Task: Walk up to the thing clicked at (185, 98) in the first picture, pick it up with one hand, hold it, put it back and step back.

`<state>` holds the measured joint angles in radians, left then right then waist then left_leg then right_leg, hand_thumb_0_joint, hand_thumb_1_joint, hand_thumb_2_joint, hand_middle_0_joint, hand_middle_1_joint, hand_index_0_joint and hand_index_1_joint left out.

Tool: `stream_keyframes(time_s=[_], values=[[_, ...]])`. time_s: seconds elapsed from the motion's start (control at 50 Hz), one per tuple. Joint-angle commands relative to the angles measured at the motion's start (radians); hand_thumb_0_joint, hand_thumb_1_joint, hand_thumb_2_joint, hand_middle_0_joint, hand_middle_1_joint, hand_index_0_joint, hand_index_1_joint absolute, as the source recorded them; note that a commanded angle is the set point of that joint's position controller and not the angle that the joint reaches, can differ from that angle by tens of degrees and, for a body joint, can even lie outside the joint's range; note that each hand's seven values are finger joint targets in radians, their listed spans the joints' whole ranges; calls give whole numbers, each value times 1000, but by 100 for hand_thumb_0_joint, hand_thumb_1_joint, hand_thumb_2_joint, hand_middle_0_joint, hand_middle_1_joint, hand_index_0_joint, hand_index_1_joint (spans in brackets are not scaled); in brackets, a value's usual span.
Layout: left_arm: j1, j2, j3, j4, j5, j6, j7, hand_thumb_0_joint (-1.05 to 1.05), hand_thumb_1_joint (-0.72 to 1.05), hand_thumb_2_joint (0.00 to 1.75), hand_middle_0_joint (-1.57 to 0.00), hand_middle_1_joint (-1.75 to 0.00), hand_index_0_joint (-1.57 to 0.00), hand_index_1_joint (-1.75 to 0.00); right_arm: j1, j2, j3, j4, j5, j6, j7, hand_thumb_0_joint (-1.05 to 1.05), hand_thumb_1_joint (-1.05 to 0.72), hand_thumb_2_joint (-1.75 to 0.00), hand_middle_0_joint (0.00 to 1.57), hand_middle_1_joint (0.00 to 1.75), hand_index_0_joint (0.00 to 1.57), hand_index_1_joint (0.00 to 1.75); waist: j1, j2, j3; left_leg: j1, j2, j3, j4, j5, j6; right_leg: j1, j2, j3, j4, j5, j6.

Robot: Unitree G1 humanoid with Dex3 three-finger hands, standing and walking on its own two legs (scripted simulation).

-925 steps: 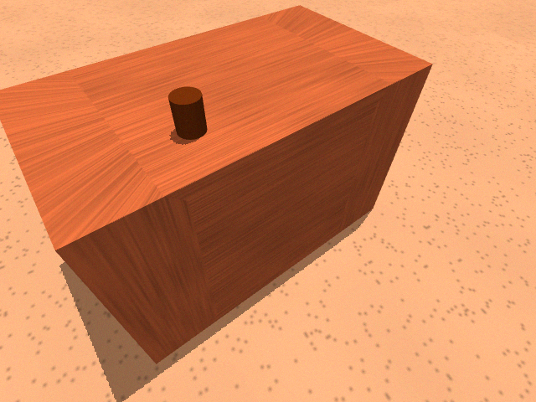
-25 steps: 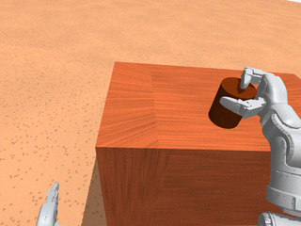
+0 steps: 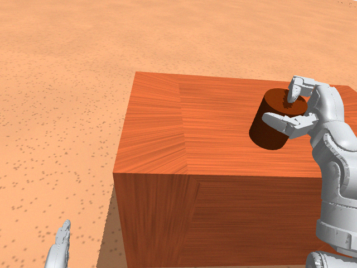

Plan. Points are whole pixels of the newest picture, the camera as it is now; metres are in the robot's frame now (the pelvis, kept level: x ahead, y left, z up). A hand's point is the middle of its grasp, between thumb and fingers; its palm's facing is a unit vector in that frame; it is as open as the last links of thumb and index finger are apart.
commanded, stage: hold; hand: right
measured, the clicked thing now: (275, 120) +0.33 -0.17 +0.24
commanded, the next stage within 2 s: crouch in 0.16 s
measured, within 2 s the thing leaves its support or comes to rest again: neither
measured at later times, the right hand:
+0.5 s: hand (282, 103) +0.35 -0.19 +0.26, palm faces +0.13 +0.99 -0.03, open 6.8 cm
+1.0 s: hand (254, 114) +0.44 -0.18 +0.18, palm faces +0.13 +0.99 +0.00, open 6.6 cm
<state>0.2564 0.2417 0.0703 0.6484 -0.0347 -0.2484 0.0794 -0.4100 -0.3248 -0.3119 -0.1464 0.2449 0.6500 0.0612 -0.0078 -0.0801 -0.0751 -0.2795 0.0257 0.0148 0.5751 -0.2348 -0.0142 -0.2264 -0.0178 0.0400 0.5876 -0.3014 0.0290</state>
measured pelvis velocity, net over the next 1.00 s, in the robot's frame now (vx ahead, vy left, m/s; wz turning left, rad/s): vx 0.00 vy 0.00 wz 0.03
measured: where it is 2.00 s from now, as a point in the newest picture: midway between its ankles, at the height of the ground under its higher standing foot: outside the picture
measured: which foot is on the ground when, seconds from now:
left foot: down 0.00-1.00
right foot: down 0.00-1.00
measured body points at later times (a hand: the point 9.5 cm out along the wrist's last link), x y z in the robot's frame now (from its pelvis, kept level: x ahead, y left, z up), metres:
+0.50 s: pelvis +0.00 +0.00 +0.00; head -0.04 +0.03 +0.45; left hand +0.17 +0.25 -0.07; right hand +0.34 -0.24 +0.27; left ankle +0.05 +0.13 -0.73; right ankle +0.01 -0.14 -0.73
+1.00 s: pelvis +0.00 +0.00 +0.00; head +0.00 +0.00 +0.45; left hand +0.14 +0.26 -0.08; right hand +0.42 -0.24 +0.18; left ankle +0.05 +0.13 -0.73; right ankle +0.01 -0.14 -0.73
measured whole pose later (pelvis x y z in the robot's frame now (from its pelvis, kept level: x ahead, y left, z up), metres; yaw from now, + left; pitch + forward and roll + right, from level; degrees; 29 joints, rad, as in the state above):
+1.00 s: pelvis +0.00 +0.00 +0.00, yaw +1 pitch +2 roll +0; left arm 0.25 0.23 0.05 0.64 -0.01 -0.27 0.09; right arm -0.66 -0.35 -0.30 0.53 0.16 0.25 0.03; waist 0.06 -0.02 -0.03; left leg -0.41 0.01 -0.01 0.61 -0.23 -0.02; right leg -0.35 -0.03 0.02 0.64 -0.32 0.03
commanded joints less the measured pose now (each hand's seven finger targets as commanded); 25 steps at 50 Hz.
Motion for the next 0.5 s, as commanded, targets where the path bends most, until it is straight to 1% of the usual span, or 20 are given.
stream_keyframes(time_s=[0.0,0.02,0.06,0.08,0.12,0.14,0.16,0.18,0.2,0.22,0.24,0.26,0.3,0.32,0.34,0.38,0.4,0.42,0.46,0.48], values=[[-207,151,68,-176,1,-64,8,0,-56,6,-4,-4,-4,-5,-548,-207,-57,-230,23,-62,19,0,-17,-132,130,145,135,145,13,39,-196,60,-17,40,-113,58,2,35,38,-26,-108,92,-40],[-233,162,67,-186,-1,-67,7,0,-56,6,-4,-4,-4,-5,-564,-221,-63,-238,22,-58,19,0,-17,-132,130,145,134,145,7,43,-184,51,-20,42,-117,27,2,26,39,-25,-115,65,-40],[-224,159,65,-191,0,-73,13,0,-56,6,-4,-5,-4,-5,-576,-220,-59,-238,16,-56,22,0,-19,-130,128,142,132,142,15,42,-168,42,-19,43,-122,-12,4,31,38,-23,-121,27,-40],[-187,132,47,-152,1,-70,13,0,-55,5,-4,-5,-4,-5,-556,-197,-51,-201,18,-51,24,0,-19,-128,127,141,131,141,18,74,-157,39,-20,48,-124,-8,1,25,38,-21,-119,32,-42],[-171,113,30,-173,-4,-76,9,0,-55,5,-4,-4,-4,-5,-555,-197,-62,-178,29,-46,25,0,-17,-130,128,143,133,143,12,80,-174,53,-23,52,-115,38,0,31,35,-22,-114,76,-39],[-149,107,33,-160,-4,-72,8,0,-56,6,-4,-4,-4,-5,-540,-214,-85,-163,34,-43,26,0,-16,-131,128,144,133,144,8,80,-177,51,-24,54,-112,52,-1,33,34,-24,-112,93,-39],[-160,103,24,-156,-3,-68,4,0,-55,5,-4,-4,-4,-5,-556,-233,-90,-166,30,-45,24,0,-15,-131,128,144,133,144,3,70,-167,48,-23,54,-112,35,0,17,38,-26,-114,77,-38],[-145,113,44,-147,-1,-63,4,0,-55,5,-4,-4,-4,-5,-546,-246,-109,-154,28,-46,19,0,-17,-130,128,143,133,143,5,86,-162,47,-22,53,-115,32,-2,16,39,-28,-115,70,-41],[-144,128,59,-152,1,-68,3,0,-55,5,-4,-4,-4,-5,-564,-253,-114,-167,25,-50,14,0,-17,-130,129,144,133,144,3,66,-169,48,-21,52,-114,30,-1,18,39,-28,-118,63,-40],[-152,125,55,-162,3,-72,-3,0,-55,5,-4,-4,-4,-5,-584,-268,-123,-200,22,-56,6,0,-18,-130,129,144,133,144,-3,46,-189,56,-19,48,-112,34,0,17,43,-31,-114,66,-39],[-124,113,49,-142,4,-69,-6,0,-54,6,-5,-6,-5,-5,-585,-275,-134,-206,19,-60,-1,0,-10,-136,128,147,133,147,0,42,-193,56,-18,46,-110,44,2,24,42,-33,-110,80,-39],[-123,100,35,-146,2,-68,-8,0,-53,5,-4,-5,-5,-4,-593,-279,-132,-232,19,-68,-5,0,-18,-129,130,142,134,143,-9,29,-188,58,-16,43,-107,56,4,19,43,-35,-107,96,-38],[-138,113,50,-198,2,-70,-5,0,-55,6,-4,-5,-4,-5,-577,-247,-112,-222,19,-68,-10,0,-25,-129,131,142,135,142,0,53,-207,66,-18,46,-101,88,3,27,40,-31,-100,125,-40],[-141,118,50,-200,1,-72,-7,0,-55,6,-4,-4,-4,-4,-574,-254,-116,-221,18,-69,-16,0,-24,-130,132,144,136,144,-9,54,-204,70,-20,47,-96,94,4,23,37,-29,-100,134,-38],[-153,108,41,-207,0,-68,-8,0,-54,6,-4,-5,-4,-5,-586,-251,-104,-230,13,-71,-17,0,-23,-130,132,144,136,144,-8,29,-210,71,-18,45,-98,89,5,25,38,-30,-102,128,-37],[-172,92,18,-214,2,-63,-5,0,-54,6,-4,-5,-4,-4,-600,-218,-66,-191,2,-73,-15,0,-21,-130,131,144,135,144,-7,42,-209,71,-19,44,-95,97,7,34,34,-24,-99,141,-35],[-171,101,26,-228,4,-63,1,0,-55,6,-4,-4,-4,-5,-601,-201,-52,-172,0,-72,-10,0,-22,-129,131,143,135,143,5,53,-224,73,-17,42,-95,114,4,48,34,-25,-94,152,-38],[-213,113,22,-250,3,-68,4,0,-55,6,-4,-4,-4,-5,-606,-203,-54,-155,0,-71,-12,0,-21,-129,131,143,135,143,-3,74,-210,70,-19,45,-99,88,2,34,34,-23,-98,130,-39],[-190,114,28,-221,6,-65,12,0,-54,5,-4,-5,-4,-4,-613,-195,-42,-120,-3,-73,-6,0,-20,-128,129,142,134,142,8,58,-190,57,-16,42,-108,58,1,27,35,-27,-104,95,-40],[-203,129,34,-225,5,-68,14,0,-54,5,-4,-5,-4,-4,-595,-185,-32,-75,-7,-73,-4,0,-19,-128,129,142,133,142,11,80,-178,48,-20,44,-109,40,1,24,32,-23,-112,78,-40]])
